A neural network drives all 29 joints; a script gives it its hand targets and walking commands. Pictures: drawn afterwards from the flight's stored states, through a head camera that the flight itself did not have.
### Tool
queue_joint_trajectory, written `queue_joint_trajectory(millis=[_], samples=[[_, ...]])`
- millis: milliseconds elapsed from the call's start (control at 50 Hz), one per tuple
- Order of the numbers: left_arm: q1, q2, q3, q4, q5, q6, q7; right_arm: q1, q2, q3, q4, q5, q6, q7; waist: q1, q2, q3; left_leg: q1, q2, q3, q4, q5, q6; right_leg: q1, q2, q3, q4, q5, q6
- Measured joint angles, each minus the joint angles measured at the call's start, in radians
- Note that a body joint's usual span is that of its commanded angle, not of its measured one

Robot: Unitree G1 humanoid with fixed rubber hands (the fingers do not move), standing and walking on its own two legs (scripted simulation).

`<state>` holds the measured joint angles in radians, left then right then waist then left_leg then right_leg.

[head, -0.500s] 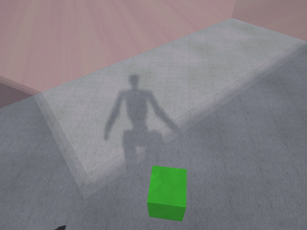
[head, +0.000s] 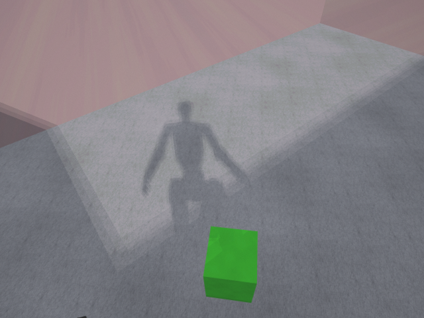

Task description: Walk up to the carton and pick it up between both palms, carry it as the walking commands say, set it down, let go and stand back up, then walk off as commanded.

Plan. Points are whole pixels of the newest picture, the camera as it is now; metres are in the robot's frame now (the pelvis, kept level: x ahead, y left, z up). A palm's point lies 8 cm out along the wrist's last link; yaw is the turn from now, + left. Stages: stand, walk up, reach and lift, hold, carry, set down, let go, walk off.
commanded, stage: stand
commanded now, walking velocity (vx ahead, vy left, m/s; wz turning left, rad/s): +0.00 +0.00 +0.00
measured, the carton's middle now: (231, 264) +0.49 -0.02 -0.66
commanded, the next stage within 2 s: walk off in 0.18 s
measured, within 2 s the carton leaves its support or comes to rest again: neither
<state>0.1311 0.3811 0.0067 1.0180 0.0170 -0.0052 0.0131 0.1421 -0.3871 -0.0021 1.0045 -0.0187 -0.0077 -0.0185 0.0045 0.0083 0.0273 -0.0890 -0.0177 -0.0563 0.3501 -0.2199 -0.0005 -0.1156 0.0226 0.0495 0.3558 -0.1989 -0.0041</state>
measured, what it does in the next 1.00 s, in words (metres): steps to the left, turning right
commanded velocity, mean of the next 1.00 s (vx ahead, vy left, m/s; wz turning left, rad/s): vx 0.00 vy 0.13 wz -0.40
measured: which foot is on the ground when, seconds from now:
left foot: down 0.00-1.00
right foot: down 0.00-0.72, up 0.74-1.00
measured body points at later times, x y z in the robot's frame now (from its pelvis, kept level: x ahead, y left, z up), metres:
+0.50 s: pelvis +0.00 +0.01 +0.00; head +0.00 +0.00 +0.45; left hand +0.09 +0.31 -0.12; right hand +0.07 -0.30 -0.13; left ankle -0.02 +0.12 -0.75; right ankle +0.00 -0.12 -0.75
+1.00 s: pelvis +0.00 +0.13 -0.01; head +0.03 +0.13 +0.44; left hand +0.17 +0.37 -0.15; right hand -0.04 -0.13 -0.14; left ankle -0.01 +0.18 -0.75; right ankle -0.07 +0.04 -0.68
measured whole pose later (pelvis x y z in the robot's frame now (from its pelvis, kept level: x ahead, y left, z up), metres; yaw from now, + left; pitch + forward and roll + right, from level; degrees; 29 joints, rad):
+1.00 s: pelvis +0.00 +0.13 -0.01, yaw -20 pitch +0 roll +0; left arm 0.18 0.30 0.05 0.95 0.03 0.08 0.03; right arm 0.26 -0.24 0.01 0.91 -0.05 0.05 -0.05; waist -0.02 -0.03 0.05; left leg -0.17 -0.02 0.23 0.45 -0.30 0.10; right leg -0.41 -0.04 -0.06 1.02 -0.51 0.05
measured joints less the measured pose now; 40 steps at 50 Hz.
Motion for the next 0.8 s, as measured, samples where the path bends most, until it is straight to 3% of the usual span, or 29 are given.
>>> queue_joint_trajectory(millis=[360, 520, 660, 700, 740, 800], samples=[[-0.014, 0.006, -0.004, 0.019, -0.003, -0.002, -0.001, -0.011, -0.004, -0.001, 0.02, 0.003, -0.002, 0.003, 0.0, -0.002, 0.004, 0.004, -0.001, -0.001, -0.012, 0.007, 0.001, 0.004, -0.002, 0.0, -0.01, 0.005, 0.001], [0.013, -0.038, -0.012, 0.002, 0.013, 0.023, -0.003, 0.018, 0.02, -0.012, 0.053, 0.006, 0.055, -0.02, 0.031, 0.008, -0.004, -0.039, 0.002, 0.042, 0.04, -0.022, -0.002, -0.047, 0.004, 0.04, 0.03, -0.003, 0.012], [0.058, -0.031, 0.025, -0.026, 0.028, 0.045, 0.017, 0.069, 0.026, -0.038, 0.018, -0.003, 0.07, -0.014, 0.037, -0.025, 0.004, -0.153, -0.016, 0.06, 0.246, -0.178, -0.011, -0.129, -0.029, 0.12, 0.08, -0.01, 0.053], [0.066, -0.017, 0.038, -0.028, 0.027, 0.054, 0.021, 0.082, 0.03, -0.042, -0.005, -0.003, 0.065, -0.009, 0.033, -0.044, 0.009, -0.148, -0.011, 0.056, 0.199, -0.151, -0.008, -0.147, -0.045, 0.151, 0.084, -0.006, 0.077], [0.067, -0.007, 0.051, -0.032, 0.024, 0.062, 0.021, 0.096, 0.029, -0.048, -0.028, -0.013, 0.061, -0.004, 0.023, -0.05, 0.018, -0.125, -0.002, 0.076, 0.102, -0.031, -0.003, -0.19, -0.05, 0.167, 0.158, -0.067, 0.083], [0.074, -0.008, 0.055, -0.042, 0.018, 0.076, 0.035, 0.106, 0.047, -0.04, -0.054, -0.019, 0.073, 0.002, 0.011, -0.048, 0.015, -0.126, 0.0, 0.128, 0.113, -0.038, 0.042, -0.319, -0.041, 0.082, 0.503, -0.287, 0.049]])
